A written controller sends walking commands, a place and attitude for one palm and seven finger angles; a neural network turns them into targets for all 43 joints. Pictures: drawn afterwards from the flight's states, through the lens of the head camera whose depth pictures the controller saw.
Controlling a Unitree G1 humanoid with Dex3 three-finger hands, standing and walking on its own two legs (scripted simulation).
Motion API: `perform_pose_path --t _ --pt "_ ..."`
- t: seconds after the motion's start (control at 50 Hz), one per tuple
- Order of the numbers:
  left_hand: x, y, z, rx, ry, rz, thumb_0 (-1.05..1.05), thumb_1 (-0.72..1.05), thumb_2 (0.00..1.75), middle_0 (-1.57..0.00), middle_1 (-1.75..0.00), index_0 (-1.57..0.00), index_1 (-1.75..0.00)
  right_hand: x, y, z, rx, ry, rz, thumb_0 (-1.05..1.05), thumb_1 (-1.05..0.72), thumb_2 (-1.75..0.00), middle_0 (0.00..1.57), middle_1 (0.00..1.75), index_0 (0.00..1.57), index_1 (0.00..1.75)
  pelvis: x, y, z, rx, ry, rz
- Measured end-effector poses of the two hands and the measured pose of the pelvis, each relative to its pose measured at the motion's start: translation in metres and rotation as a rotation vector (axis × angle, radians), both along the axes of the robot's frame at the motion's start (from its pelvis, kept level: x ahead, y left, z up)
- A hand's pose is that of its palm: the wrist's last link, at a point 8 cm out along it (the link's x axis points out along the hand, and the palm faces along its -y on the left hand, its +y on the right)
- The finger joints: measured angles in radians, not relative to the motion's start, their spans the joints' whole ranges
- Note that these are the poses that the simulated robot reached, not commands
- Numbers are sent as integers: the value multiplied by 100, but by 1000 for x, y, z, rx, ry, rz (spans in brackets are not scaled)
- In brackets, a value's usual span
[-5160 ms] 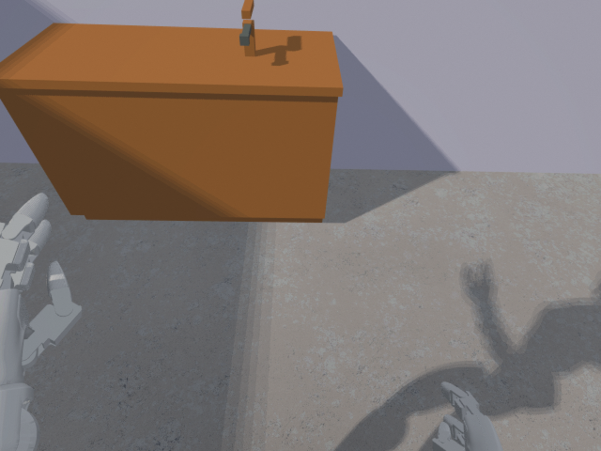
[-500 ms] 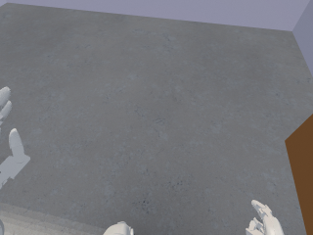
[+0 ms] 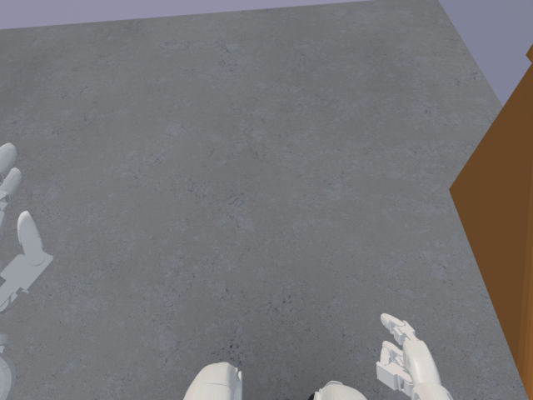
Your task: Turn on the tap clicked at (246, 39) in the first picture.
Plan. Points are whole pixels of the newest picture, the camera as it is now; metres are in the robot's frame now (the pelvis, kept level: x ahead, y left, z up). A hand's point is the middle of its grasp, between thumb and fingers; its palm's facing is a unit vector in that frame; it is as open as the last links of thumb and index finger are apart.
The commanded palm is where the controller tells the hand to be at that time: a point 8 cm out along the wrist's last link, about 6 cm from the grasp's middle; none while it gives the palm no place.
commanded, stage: turn to face it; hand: left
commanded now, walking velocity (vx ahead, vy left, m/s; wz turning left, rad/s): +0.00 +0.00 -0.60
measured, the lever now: out of the picture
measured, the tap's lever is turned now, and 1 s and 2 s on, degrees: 0 0 0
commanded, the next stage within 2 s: none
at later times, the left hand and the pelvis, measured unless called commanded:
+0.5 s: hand (79, 252) +0.23 +0.20 +0.19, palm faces +0.20 -0.89 -0.41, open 7.4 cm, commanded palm +0.19 +0.24 +0.19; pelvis -0.04 +0.01 +0.01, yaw -16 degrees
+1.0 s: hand (199, 310) +0.18 +0.07 +0.19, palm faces -0.13 -0.85 -0.51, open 7.4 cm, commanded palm +0.16 +0.13 +0.19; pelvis -0.13 -0.01 +0.01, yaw -34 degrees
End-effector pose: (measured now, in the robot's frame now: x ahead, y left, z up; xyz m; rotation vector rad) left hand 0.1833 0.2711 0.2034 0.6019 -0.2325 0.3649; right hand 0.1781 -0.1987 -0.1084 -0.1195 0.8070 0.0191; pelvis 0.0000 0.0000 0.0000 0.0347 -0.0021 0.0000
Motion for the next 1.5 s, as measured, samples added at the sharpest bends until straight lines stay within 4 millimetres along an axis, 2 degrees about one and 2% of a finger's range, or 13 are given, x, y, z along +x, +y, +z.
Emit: perform_pose_path --t 0.14,0.26,0.36,0.5,0.62,0.7,0.8,0.9,0.98,1.16,1.3,1.4,1.5 --pt "16 -25 4 -17 29 -111 2 88 90 -21 -30 -22 -30 -38 -74 22 -140 50 -176 2 -90 -90 20 30 20 30 -4 -8 12 12 17 -67" --pt "19 -32 15 -15 -41 -194 1 88 90 -21 -30 -22 -30 -65 -97 43 -197 25 -263 2 -90 -90 19 30 19 30 -11 -7 14 14 31 -139" --pt "17 -30 10 -66 -83 -239 1 89 90 -21 -30 -22 -30 -83 -86 53 -200 -2 -287 2 -90 -90 19 30 19 30 -21 3 12 10 37 -193" --pt "15 -26 2 -78 -96 -288 1 89 90 -21 -30 -21 -30 -110 -45 49 -125 -45 -326 1 -90 -90 20 30 20 30 -40 15 8 -12 -2 -286" --pt "20 -64 2 -93 -61 -362 2 89 90 -21 -30 -21 -30 -146 -23 31 6 -39 -354 1 -90 -90 20 30 20 30 -57 7 10 -49 -14 -384" --pt "24 -108 -2 -30 -50 -456 2 89 90 -21 -30 -21 -30 -180 -37 11 48 -26 -404 1 -90 -90 20 30 20 31 -75 -11 -1 -56 -14 -432" --pt "15 -149 0 6 -12 -582 2 89 90 -21 -30 -21 -30 -238 -76 2 1 67 -534 1 -90 -90 20 30 20 31 -100 -17 0 -28 -10 -487" --pt "-2 -159 10 49 7 -647 1 88 90 -22 -30 -22 -30 -295 -108 17 -91 114 -667 2 -90 -90 20 30 20 30 -115 -17 7 -2 -1 -545" --pt "-12 -154 13 23 -19 -651 1 88 90 -22 -30 -22 -30 -326 -119 32 -156 118 -719 2 -90 -90 20 30 19 30 -126 -13 9 15 7 -590" --pt "-28 -152 -4 -100 -68 -690 1 89 90 -21 -30 -21 -30 -355 -95 46 -185 16 -768 1 -90 -90 19 30 19 30 -154 4 4 1 -21 -686" --pt "-52 -195 1 -87 -58 -769 2 89 90 -21 -30 -21 -30 -374 -60 27 -20 -66 -791 1 -90 -90 20 30 20 30 -183 -3 3 -40 -10 -796" --pt "-74 -243 -2 -33 -57 -878 2 89 90 -21 -30 -21 -30 -421 -57 -2 44 -26 -834 1 -90 -90 20 30 20 31 -216 -10 -7 -50 -17 -835" --pt "-97 -266 5 13 4 -981 2 89 90 -21 -30 -21 -30 -488 -63 0 19 91 -965 2 -90 -90 20 30 20 30 -235 -7 3 -10 -15 -906"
